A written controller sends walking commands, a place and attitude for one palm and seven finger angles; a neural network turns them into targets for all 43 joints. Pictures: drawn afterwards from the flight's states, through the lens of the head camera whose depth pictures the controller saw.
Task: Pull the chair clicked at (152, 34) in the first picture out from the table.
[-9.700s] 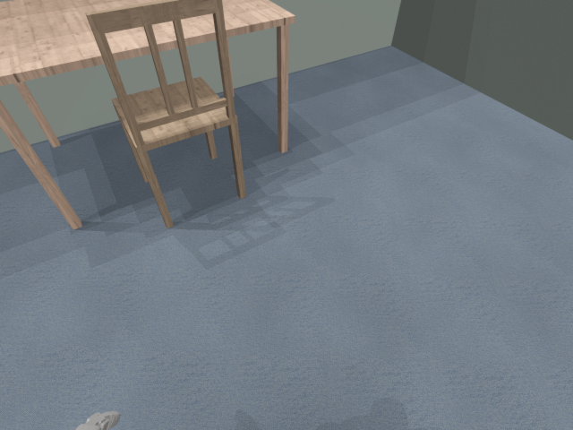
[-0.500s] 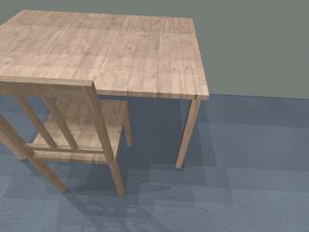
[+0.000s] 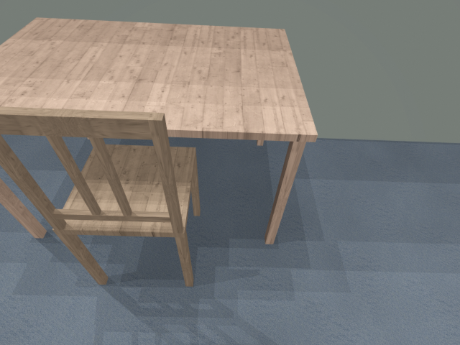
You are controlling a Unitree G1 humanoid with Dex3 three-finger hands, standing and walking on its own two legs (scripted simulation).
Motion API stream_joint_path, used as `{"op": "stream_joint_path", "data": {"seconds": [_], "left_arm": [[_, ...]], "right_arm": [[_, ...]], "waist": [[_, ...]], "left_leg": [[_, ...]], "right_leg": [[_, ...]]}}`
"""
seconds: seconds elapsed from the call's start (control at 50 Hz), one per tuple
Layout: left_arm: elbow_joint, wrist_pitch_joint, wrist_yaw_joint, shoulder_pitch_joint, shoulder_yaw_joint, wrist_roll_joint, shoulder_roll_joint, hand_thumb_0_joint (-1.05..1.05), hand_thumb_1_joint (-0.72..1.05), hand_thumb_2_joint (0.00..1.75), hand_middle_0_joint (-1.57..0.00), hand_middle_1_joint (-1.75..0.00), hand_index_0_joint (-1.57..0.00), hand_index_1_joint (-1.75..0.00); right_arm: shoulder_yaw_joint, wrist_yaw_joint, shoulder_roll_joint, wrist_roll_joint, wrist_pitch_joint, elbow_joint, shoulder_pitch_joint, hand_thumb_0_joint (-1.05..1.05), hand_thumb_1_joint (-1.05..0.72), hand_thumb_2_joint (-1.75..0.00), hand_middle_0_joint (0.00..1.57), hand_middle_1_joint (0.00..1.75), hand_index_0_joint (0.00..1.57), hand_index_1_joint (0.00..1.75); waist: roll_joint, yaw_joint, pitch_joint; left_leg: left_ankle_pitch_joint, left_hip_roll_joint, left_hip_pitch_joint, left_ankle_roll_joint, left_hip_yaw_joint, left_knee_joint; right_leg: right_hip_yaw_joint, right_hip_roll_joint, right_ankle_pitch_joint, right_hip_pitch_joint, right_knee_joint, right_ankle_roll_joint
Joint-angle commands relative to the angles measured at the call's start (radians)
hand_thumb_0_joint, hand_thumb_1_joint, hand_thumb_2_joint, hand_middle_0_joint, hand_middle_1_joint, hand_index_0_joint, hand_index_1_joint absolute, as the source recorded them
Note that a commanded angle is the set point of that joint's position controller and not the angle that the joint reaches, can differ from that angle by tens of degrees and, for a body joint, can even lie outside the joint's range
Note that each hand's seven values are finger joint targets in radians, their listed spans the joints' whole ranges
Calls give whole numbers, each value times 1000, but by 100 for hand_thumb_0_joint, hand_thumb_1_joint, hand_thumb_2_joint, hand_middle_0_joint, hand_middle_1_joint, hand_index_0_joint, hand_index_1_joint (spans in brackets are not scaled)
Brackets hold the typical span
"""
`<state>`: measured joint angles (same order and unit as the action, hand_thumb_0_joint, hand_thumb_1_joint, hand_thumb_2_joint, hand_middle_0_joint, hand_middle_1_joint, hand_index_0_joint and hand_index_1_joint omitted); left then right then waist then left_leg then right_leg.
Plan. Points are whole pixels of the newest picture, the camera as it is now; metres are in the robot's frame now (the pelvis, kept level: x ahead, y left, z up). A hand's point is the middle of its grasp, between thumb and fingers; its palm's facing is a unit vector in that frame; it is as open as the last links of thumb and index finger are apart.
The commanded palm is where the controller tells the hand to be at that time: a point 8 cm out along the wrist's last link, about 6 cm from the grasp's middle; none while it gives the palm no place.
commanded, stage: look again from close up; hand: left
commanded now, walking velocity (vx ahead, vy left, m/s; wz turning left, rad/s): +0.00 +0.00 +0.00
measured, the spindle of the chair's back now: (77, 178) +0.49 +0.41 -0.07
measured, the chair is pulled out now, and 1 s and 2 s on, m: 0.00 0.00 0.00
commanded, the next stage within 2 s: shuffle to correct the standing spot in 1.06 s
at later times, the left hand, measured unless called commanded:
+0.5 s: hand out of the picture -0.01 +0.14 -0.18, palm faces +0.01 -0.99 -0.16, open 7.4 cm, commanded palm none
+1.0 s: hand out of the picture -0.01 +0.14 -0.18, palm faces +0.01 -0.99 -0.17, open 7.4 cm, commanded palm none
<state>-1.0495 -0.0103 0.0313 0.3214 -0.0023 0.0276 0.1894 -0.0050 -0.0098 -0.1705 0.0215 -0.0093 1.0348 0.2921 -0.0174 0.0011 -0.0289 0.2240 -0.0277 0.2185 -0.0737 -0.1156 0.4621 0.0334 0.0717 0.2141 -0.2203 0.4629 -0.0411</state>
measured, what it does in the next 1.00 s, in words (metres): stands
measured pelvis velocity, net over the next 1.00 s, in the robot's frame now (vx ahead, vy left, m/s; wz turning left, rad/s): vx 0.00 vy -0.02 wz -0.01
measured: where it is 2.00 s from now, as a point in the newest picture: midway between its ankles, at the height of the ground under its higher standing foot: outside the picture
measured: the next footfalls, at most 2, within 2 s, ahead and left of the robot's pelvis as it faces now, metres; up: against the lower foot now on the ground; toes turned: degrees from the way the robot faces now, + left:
none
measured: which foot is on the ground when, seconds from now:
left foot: down 0.00-1.00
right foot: down 0.00-1.00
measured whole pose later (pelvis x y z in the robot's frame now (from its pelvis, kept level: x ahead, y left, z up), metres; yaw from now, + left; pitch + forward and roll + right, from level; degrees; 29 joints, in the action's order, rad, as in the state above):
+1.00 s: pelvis +0.00 -0.02 +0.00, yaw -1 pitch -1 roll +0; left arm -1.10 0.01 0.04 0.33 0.00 0.02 0.13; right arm 0.00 -0.02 -0.13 0.01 0.00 1.12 0.31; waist -0.01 0.01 -0.03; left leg 0.22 0.00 0.21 -0.04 -0.12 0.44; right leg 0.03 0.04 0.21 -0.21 0.44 -0.02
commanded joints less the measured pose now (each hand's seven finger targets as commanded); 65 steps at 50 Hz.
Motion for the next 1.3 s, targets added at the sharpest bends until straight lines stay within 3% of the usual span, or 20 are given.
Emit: {"op": "stream_joint_path", "data": {"seconds": [0.0,0.24,0.52,0.62,0.78,1.1,1.14,1.18,1.22,1.28], "left_arm": [[29,15,5,67,16,-1,67,0,90,90,-20,-30,-20,-30],[-23,26,15,103,10,-6,38,0,90,90,-20,-30,-20,-30],[-22,31,18,95,15,-6,24,0,90,90,-20,-30,-20,-30],[-21,32,17,93,16,-7,24,0,90,90,-20,-30,-20,-30],[-20,32,17,87,16,-7,23,0,90,90,-20,-30,-20,-30],[-30,33,16,90,16,-8,14,0,90,90,-20,-30,-20,-30],[-32,32,16,92,16,-8,13,0,90,90,-20,-30,-20,-30],[-36,32,13,99,18,-3,13,0,90,90,-20,-30,-20,-30],[-36,26,6,102,24,1,12,0,90,90,-20,-30,-20,-30],[-30,22,-3,122,32,6,14,0,90,90,-20,-30,-20,-30]], "right_arm": [[-35,-13,-141,-6,26,-39,18,0,-90,-90,20,30,20,30],[-27,-14,-91,-12,22,23,55,0,-90,-90,20,30,20,30],[-22,-13,-56,-10,21,44,67,0,-90,-90,20,30,20,30],[-22,-14,-56,-10,21,46,70,0,-90,-90,20,30,20,30],[-21,-14,-57,-11,20,53,78,0,-90,-90,20,30,20,30],[-19,-17,-56,-11,24,59,81,0,-90,-90,20,30,20,30],[-18,-17,-57,-10,23,60,77,0,-90,-90,20,30,20,30],[-22,-16,-62,-8,20,65,93,0,-90,-90,20,30,20,30],[-27,-15,-72,-3,13,64,91,0,-90,-90,20,30,20,30],[-33,-11,-82,-1,8,53,87,0,-90,-90,20,30,20,30]], "waist": [[45,-6,-36],[7,2,-52],[4,4,-71],[28,4,-61],[6,5,-55],[23,4,-49],[38,3,-55],[22,5,-37],[41,3,-70],[40,-7,-132]], "left_leg": [[190,169,76,16,200,-218],[95,141,44,27,155,-158],[69,131,45,36,133,-129],[59,136,40,38,131,-130],[48,140,35,40,132,-132],[13,146,11,41,133,-148],[30,146,14,42,135,-158],[157,145,9,37,140,-163],[307,151,39,27,158,-187],[415,157,102,10,175,-191]], "right_leg": [[-22,17,-4,11,-39,45],[-60,37,-20,-13,-78,52],[-83,39,21,-48,-102,59],[-78,36,1,-37,-101,59],[-77,33,-9,-25,-103,59],[-72,31,-50,-10,-103,56],[-70,31,-44,-11,-104,56],[-63,23,71,-7,-101,58],[-58,13,211,-44,-91,61],[-65,2,302,-77,-81,70]]}}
